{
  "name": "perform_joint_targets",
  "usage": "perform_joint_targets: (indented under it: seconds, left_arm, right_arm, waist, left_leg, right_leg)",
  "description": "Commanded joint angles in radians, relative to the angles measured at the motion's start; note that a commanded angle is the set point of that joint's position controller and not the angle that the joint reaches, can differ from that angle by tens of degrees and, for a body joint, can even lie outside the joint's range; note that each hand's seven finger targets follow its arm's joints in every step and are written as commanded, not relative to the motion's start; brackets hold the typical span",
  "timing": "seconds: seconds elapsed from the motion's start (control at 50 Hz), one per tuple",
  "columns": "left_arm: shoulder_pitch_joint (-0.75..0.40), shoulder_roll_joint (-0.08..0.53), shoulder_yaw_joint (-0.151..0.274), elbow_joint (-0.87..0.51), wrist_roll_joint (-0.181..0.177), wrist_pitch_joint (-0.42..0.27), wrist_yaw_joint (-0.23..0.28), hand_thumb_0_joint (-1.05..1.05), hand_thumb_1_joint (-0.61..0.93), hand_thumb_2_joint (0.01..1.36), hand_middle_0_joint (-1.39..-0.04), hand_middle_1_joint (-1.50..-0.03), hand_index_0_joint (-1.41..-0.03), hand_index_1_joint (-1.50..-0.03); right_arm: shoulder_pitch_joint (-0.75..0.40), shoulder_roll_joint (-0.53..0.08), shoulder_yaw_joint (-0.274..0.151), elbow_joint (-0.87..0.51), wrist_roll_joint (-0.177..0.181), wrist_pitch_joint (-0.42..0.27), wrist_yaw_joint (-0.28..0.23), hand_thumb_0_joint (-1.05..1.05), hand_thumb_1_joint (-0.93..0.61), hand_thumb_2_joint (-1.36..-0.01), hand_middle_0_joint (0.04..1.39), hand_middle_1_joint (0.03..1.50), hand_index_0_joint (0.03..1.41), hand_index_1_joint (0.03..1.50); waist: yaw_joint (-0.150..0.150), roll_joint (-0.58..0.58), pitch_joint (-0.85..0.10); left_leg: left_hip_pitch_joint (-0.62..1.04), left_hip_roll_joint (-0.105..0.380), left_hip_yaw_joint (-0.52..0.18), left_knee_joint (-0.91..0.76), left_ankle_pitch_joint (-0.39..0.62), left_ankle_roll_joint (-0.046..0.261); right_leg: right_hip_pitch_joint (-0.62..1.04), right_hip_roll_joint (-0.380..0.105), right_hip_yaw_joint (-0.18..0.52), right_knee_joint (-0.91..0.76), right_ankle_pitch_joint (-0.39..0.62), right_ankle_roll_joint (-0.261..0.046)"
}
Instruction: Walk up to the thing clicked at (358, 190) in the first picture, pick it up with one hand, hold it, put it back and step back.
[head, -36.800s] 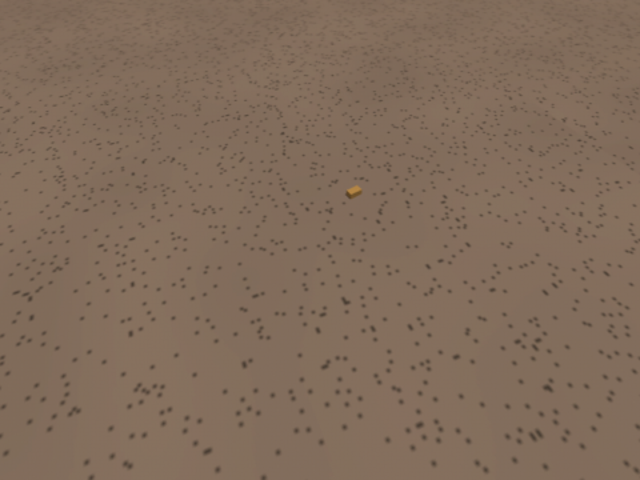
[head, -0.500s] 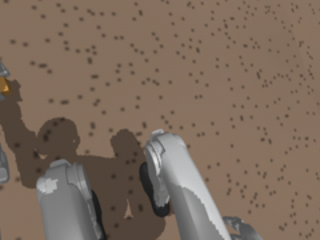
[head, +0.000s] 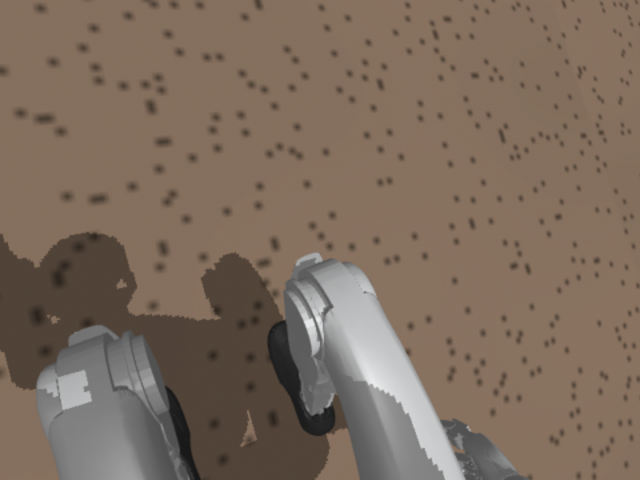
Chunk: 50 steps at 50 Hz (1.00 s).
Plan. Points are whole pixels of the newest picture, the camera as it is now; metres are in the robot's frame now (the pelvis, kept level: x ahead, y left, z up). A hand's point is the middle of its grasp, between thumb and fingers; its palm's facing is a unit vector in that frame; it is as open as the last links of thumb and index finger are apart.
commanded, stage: lower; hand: left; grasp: from above
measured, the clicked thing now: out of the picture +0.53 +0.30 -0.21
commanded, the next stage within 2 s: rest in 0.32 s
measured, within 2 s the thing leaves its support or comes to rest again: rests again in 1.72 s
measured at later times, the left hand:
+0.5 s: hand out of the picture +0.52 +0.29 -0.22, palm faces -0.44 -0.10 -0.89, open 6.6 cm
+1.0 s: hand out of the picture +0.52 +0.29 -0.25, palm faces -0.44 -0.12 -0.89, open 6.6 cm
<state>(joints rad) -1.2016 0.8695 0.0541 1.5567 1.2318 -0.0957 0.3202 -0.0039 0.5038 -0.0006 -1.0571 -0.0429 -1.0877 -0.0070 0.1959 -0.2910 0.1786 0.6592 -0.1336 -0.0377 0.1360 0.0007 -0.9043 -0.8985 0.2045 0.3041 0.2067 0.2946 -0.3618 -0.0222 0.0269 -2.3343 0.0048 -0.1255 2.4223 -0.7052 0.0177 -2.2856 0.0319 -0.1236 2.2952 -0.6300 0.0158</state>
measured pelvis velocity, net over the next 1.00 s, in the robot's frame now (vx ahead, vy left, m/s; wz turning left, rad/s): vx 0.00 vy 0.01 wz -0.08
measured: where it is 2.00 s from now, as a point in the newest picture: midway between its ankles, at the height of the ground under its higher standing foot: (246, 431)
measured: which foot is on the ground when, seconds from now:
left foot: down 0.00-1.00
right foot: down 0.00-1.00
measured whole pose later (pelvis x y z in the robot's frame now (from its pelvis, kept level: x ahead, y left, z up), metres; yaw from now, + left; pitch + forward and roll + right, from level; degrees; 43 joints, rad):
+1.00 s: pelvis +0.00 +0.01 -0.02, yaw -5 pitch +31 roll -14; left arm -1.23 1.07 0.09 1.68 1.28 -0.14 0.46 0.00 0.51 0.00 -1.05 -0.06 -1.08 -0.03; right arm 0.19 -0.35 0.32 0.58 -0.20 -0.13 0.16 0.00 -0.89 -0.89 0.21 0.30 0.21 0.30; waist -0.45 -0.13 0.17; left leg -2.37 0.01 -0.20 2.51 -0.71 0.03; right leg -2.28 0.05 -0.19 2.31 -0.61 0.03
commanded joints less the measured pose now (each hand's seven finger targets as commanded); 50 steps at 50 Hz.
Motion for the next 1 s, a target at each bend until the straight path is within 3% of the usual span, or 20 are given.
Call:
perform_joint_targets:
  seconds: [0.0, 0.08, 0.2, 0.24, 0.26, 0.3, 0.34, 0.36, 0.38, 0.4, 0.46, 0.48, 0.54, 0.56, 0.62, 0.66, 0.72, 0.78, 0.82, 0.98]
  left_arm:
    - [-0.367, 0.228, 0.005, -0.169, 0.002, 0.002, 0.037, 0.0, 0.894, 0.055, -1.235, -0.1, -1.267, -0.067]
    - [-0.355, 0.227, -0.012, -0.139, -0.008, -0.004, 0.039, 0.0, 0.883, 0.07, -1.228, -0.118, -1.26, -0.086]
    - [-0.355, 0.278, 0.03, -0.133, 0.017, -0.022, 0.052, 0.0, 0.925, 0.073, -1.237, -0.155, -1.277, -0.114]
    - [-0.379, 0.265, 0.003, -0.157, 0.019, -0.03, 0.057, 0.0, 0.924, 0.089, -1.237, -0.171, -1.276, -0.131]
    - [-0.374, 0.291, 0.02, -0.167, 0.022, -0.031, 0.063, 0.0, 0.94, 0.085, -1.243, -0.177, -1.286, -0.133]
    - [-0.353, 0.283, 0.012, -0.142, 0.023, -0.03, 0.072, 0.0, 0.933, 0.103, -1.246, -0.169, -1.283, -0.131]
    - [-0.362, 0.34, 0.05, -0.161, 0.033, -0.032, 0.088, 0.0, 0.968, 0.13, -1.27, -0.187, -1.307, -0.149]
    - [-0.327, 0.27, 0.004, -0.104, 0.03, -0.024, 0.084, 0.0, 0.971, 0.113, -1.274, -0.18, -1.311, -0.141]
    - [-0.358, 0.329, 0.049, -0.174, 0.029, -0.03, 0.094, 0.0, 0.977, 0.122, -1.271, -0.186, -1.31, -0.146]
    - [-0.368, 0.318, 0.027, -0.165, 0.028, -0.03, 0.096, 0.0, 0.976, 0.131, -1.284, -0.177, -1.317, -0.143]
    - [-0.346, 0.319, 0.022, -0.132, 0.023, -0.024, 0.105, 0.0, 0.889, 0.083, -1.201, -0.128, -1.239, -0.089]
    - [-0.324, 0.344, 0.049, -0.101, 0.025, -0.02, 0.113, 0.0, 0.878, 0.066, -1.19, -0.112, -1.228, -0.071]
    - [-0.319, 0.342, 0.04, -0.079, 0.027, -0.021, 0.113, 0.0, 0.879, 0.029, -1.186, -0.102, -1.229, -0.057]
    - [-0.33, 0.359, 0.04, -0.088, 0.028, -0.024, 0.118, 0.0, 0.871, 0.018, -1.182, -0.095, -1.225, -0.05]
    - [-0.336, 0.339, 0.011, -0.061, 0.023, -0.028, 0.122, 0.0, 0.845, 0.012, -1.157, -0.102, -1.202, -0.055]
    - [-0.328, 0.399, 0.046, -0.067, 0.029, -0.035, 0.137, 0.0, 0.852, 0.02, -1.164, -0.103, -1.209, -0.057]
    - [-0.324, 0.374, 0.047, -0.042, 0.042, -0.037, 0.15, 0.0, 0.905, 0.055, -1.212, -0.106, -1.251, -0.065]
    - [-0.341, 0.39, 0.051, -0.05, 0.045, -0.043, 0.155, 0.0, 0.884, 0.039, -1.195, -0.107, -1.236, -0.065]
    - [-0.334, 0.407, 0.05, -0.047, 0.055, -0.044, 0.164, 0.0, 0.896, 0.041, -1.205, -0.106, -1.245, -0.064]
    - [-0.337, 0.412, 0.028, -0.028, 0.034, -0.042, 0.188, 0.0, 0.92, 0.096, -1.226, -0.144, -1.264, -0.105]
  right_arm:
    - [0.246, -0.291, -0.077, 0.011, -0.001, 0.004, -0.011, 0.0, -0.894, -0.896, 0.2, 0.3, 0.2, 0.3]
    - [0.234, -0.285, -0.061, 0.008, -0.006, 0.005, -0.008, 0.0, -0.895, -0.897, 0.2, 0.3, 0.2, 0.3]
    - [0.246, -0.317, -0.049, -0.007, -0.02, -0.001, -0.009, 0.0, -0.895, -0.897, 0.2, 0.3, 0.2, 0.3]
    - [0.232, -0.315, -0.043, -0.017, -0.022, -0.006, -0.009, 0.0, -0.897, -0.897, 0.2, 0.3, 0.2, 0.3]
    - [0.239, -0.318, -0.044, -0.018, -0.024, -0.011, -0.009, 0.0, -0.896, -0.897, 0.2, 0.3, 0.2, 0.3]
    - [0.241, -0.324, -0.037, -0.012, -0.027, -0.017, -0.009, 0.0, -0.896, -0.897, 0.2, 0.3, 0.2, 0.3]
    - [0.257, -0.339, -0.037, -0.013, -0.028, -0.02, -0.007, 0.0, -0.898, -0.898, 0.2, 0.3, 0.2, 0.3]
    - [0.243, -0.324, -0.032, -0.017, -0.028, -0.024, -0.004, 0.0, -0.9, -0.898, 0.2, 0.3, 0.2, 0.3]
    - [0.255, -0.339, -0.037, -0.012, -0.032, -0.025, -0.005, 0.0, -0.897, -0.897, 0.2, 0.3, 0.2, 0.3]
    - [0.244, -0.33, -0.027, -0.021, -0.032, -0.027, -0.003, 0.0, -0.899, -0.898, 0.2, 0.3, 0.2, 0.3]
    - [0.238, -0.332, -0.015, -0.022, -0.033, -0.035, 0.002, 0.0, -0.885, -0.893, 0.201, 0.3, 0.201, 0.3]
    - [0.25, -0.348, -0.015, -0.018, -0.035, -0.035, -0.001, 0.0, -0.882, -0.891, 0.201, 0.3, 0.201, 0.3]
    - [0.249, -0.358, -0.004, -0.026, -0.04, -0.044, -0.001, 0.0, -0.884, -0.892, 0.201, 0.3, 0.201, 0.3]
    - [0.241, -0.35, 0.002, -0.027, -0.039, -0.045, 0.0, 0.0, -0.883, -0.892, 0.201, 0.3, 0.201, 0.3]
    - [0.217, -0.362, 0.012, -0.037, -0.037, -0.056, 0.0, 0.0, -0.884, -0.892, 0.201, 0.3, 0.201, 0.3]
    - [0.227, -0.369, 0.018, -0.038, -0.041, -0.058, -0.003, 0.0, -0.883, -0.892, 0.201, 0.3, 0.201, 0.3]
    - [0.225, -0.375, 0.025, -0.038, -0.05, -0.066, -0.002, 0.0, -0.885, -0.893, 0.201, 0.3, 0.201, 0.3]
    - [0.219, -0.388, 0.033, -0.048, -0.053, -0.08, -0.001, 0.0, -0.887, -0.894, 0.201, 0.3, 0.201, 0.3]
    - [0.213, -0.387, 0.036, -0.045, -0.056, -0.082, 0.001, 0.0, -0.887, -0.894, 0.201, 0.3, 0.201, 0.3]
    - [0.211, -0.391, 0.055, -0.039, -0.062, -0.101, 0.013, 0.0, -0.889, -0.895, 0.201, 0.3, 0.201, 0.3]
  waist:
    - [-0.039, 0.42, -0.716]
    - [-0.044, 0.391, -0.668]
    - [-0.063, 0.411, -0.64]
    - [-0.062, 0.423, -0.652]
    - [-0.064, 0.451, -0.665]
    - [-0.062, 0.462, -0.667]
    - [-0.068, 0.467, -0.672]
    - [-0.067, 0.455, -0.638]
    - [-0.074, 0.473, -0.663]
    - [-0.071, 0.491, -0.663]
    - [-0.083, 0.445, -0.638]
    - [-0.088, 0.436, -0.63]
    - [-0.102, 0.435, -0.604]
    - [-0.092, 0.443, -0.617]
    - [-0.099, 0.453, -0.58]
    - [-0.105, 0.454, -0.59]
    - [-0.126, 0.46, -0.54]
    - [-0.139, 0.472, -0.51]
    - [-0.125, 0.501, -0.537]
    - [-0.148, 0.501, -0.531]
  left_leg:
    - [0.501, -0.004, 0.046, -0.242, 0.245, 0.001]
    - [0.443, -0.002, 0.048, -0.227, 0.202, 0.009]
    - [0.462, 0.0, 0.032, -0.209, 0.234, -0.003]
    - [0.472, 0.002, 0.034, -0.205, 0.222, -0.001]
    - [0.494, 0.001, 0.033, -0.21, 0.231, -0.004]
    - [0.511, 0.005, 0.027, -0.202, 0.251, -0.007]
    - [0.508, 0.005, 0.026, -0.197, 0.279, -0.007]
    - [0.5, 0.005, 0.026, -0.196, 0.259, -0.007]
    - [0.517, 0.009, 0.019, -0.2, 0.276, -0.009]
    - [0.516, 0.009, 0.022, -0.2, 0.268, -0.008]
    - [0.466, 0.011, 0.022, -0.183, 0.264, 0.002]
    - [0.46, 0.011, 0.02, -0.18, 0.275, 0.001]
    - [0.459, 0.012, 0.015, -0.17, 0.28, 0.001]
    - [0.455, 0.015, 0.014, -0.179, 0.261, 0.002]
    - [0.464, 0.018, -0.003, -0.188, 0.227, -0.004]
    - [0.468, 0.02, -0.004, -0.189, 0.227, -0.002]
    - [0.475, 0.022, -0.015, -0.181, 0.249, -0.008]
    - [0.492, 0.025, -0.022, -0.17, 0.253, -0.011]
    - [0.519, 0.028, -0.032, -0.186, 0.249, -0.017]
    - [0.491, 0.033, -0.027, -0.172, 0.25, -0.008]
  right_leg:
    - [0.416, 0.039, -0.071, -0.185, 0.238, -0.057]
    - [0.429, 0.045, -0.069, -0.189, 0.212, -0.051]
    - [0.403, 0.039, -0.089, -0.176, 0.222, -0.062]
    - [0.405, 0.042, -0.088, -0.178, 0.212, -0.06]
    - [0.412, 0.041, -0.089, -0.175, 0.222, -0.058]
    - [0.404, 0.041, -0.095, -0.167, 0.238, -0.058]
    - [0.428, 0.04, -0.098, -0.166, 0.265, -0.058]
    - [0.401, 0.043, -0.097, -0.165, 0.242, -0.06]
    - [0.409, 0.04, -0.103, -0.166, 0.261, -0.057]
    - [0.421, 0.045, -0.1, -0.164, 0.257, -0.058]
    - [0.45, 0.049, -0.099, -0.166, 0.267, -0.052]
    - [0.452, 0.048, -0.105, -0.169, 0.276, -0.052]
    - [0.448, 0.048, -0.107, -0.17, 0.279, -0.052]
    - [0.464, 0.053, -0.106, -0.169, 0.266, -0.051]
    - [0.407, 0.054, -0.12, -0.164, 0.228, -0.057]
    - [0.444, 0.055, -0.123, -0.163, 0.236, -0.051]
    - [0.402, 0.051, -0.132, -0.155, 0.249, -0.055]
    - [0.374, 0.047, -0.135, -0.161, 0.246, -0.056]
    - [0.38, 0.049, -0.14, -0.15, 0.241, -0.056]
    - [0.434, 0.056, -0.142, -0.156, 0.269, -0.045]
